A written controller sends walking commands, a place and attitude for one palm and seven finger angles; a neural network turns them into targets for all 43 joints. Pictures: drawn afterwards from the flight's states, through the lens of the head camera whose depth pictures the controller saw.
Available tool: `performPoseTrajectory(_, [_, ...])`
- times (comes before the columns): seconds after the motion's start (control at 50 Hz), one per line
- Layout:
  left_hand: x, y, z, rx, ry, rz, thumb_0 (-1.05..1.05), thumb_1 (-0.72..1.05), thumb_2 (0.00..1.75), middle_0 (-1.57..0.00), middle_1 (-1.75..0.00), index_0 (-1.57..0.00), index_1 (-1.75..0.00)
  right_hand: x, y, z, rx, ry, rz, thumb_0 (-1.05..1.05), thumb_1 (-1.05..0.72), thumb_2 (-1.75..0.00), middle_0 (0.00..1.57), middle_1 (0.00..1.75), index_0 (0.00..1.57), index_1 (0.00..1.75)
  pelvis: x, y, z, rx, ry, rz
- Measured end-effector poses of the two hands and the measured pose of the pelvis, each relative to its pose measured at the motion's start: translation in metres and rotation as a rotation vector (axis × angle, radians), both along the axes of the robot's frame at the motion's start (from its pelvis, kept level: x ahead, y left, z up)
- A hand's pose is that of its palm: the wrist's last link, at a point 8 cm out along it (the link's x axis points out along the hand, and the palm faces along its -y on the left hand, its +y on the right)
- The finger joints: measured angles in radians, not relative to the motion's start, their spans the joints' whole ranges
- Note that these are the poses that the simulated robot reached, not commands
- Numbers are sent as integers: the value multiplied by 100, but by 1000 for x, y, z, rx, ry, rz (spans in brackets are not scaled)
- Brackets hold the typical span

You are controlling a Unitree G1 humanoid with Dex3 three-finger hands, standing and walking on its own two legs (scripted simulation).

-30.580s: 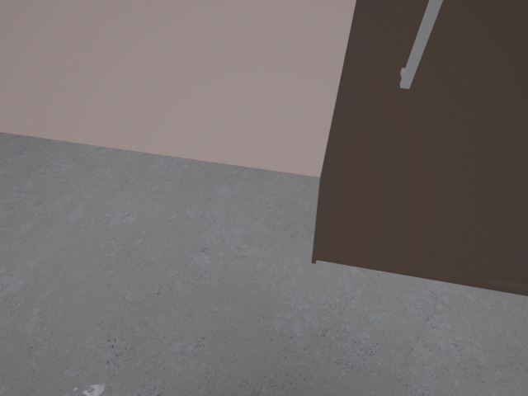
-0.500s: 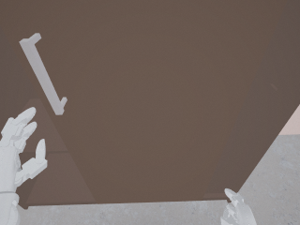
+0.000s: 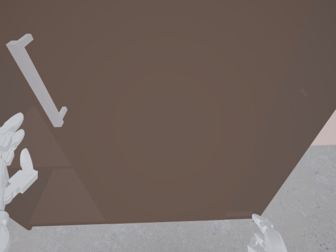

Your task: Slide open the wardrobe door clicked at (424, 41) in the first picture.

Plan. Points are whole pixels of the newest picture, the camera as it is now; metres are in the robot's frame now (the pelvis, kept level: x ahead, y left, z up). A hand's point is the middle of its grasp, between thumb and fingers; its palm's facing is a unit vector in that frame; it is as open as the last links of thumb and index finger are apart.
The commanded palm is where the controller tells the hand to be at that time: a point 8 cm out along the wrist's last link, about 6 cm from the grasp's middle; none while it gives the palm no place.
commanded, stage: step back with the hand held close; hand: left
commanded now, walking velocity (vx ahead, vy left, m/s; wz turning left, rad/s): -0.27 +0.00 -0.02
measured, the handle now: (44, 84) +0.40 +0.34 +0.22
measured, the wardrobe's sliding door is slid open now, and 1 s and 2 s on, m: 0.46 0.46 0.46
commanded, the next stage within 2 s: stop stepping back and stand still in 1.14 s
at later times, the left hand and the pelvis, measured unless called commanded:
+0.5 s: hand out of the picture +0.13 +0.32 +0.16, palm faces +0.42 -0.77 -0.49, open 7.4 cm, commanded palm +0.07 +0.35 +0.17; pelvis -0.06 +0.05 -0.01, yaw +2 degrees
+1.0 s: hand out of the picture +0.07 +0.35 +0.17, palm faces +0.45 -0.78 -0.43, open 7.4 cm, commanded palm +0.00 +0.37 +0.17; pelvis -0.13 +0.07 -0.01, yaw +3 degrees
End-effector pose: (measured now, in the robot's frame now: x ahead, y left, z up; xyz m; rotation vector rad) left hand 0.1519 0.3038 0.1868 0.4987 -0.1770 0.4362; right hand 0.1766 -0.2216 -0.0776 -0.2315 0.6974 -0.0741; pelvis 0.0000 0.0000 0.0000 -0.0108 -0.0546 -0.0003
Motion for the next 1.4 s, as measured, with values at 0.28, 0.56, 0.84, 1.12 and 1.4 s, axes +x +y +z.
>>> performPoseTrajectory(0.28, [-24, 14, -12, 34, 61, -93, 1, 89, 89, -22, -31, -21, -31, -44, 0, 9, -54, 39, -107, 1, -90, -90, 20, 30, 20, 30, -32, 25, -1, -16, 54, -20])
performPoseTrajectory(0.56, [-74, 56, -9, 111, -23, -26, 1, 89, 89, -21, -31, -21, -31, -83, 44, 2, -55, 27, -23, 1, -90, -90, 21, 30, 20, 30, -73, 50, -9, -26, 80, 35])
performPoseTrajectory(0.84, [-114, 62, -12, 52, -126, -53, 1, 89, 89, -22, -31, -21, -31, -97, 61, 10, -90, -15, 22, 1, -90, -90, 21, 30, 20, 30, -105, 59, -13, -78, 51, 43])
performPoseTrajectory(1.12, [-148, 71, -9, 72, -146, -123, 1, 89, 90, -21, -31, -21, -31, -146, 69, 11, -93, -7, 1, 1, -90, -90, 21, 30, 20, 30, -149, 73, -14, -74, 84, -25])
performPoseTrajectory(1.4, [-196, 99, 0, 88, -100, -209, 1, 89, 89, -21, -31, -21, -31, -238, 99, 24, -71, -25, -72, 1, -90, -90, 21, 30, 20, 30, -207, 106, -6, -77, 73, -29])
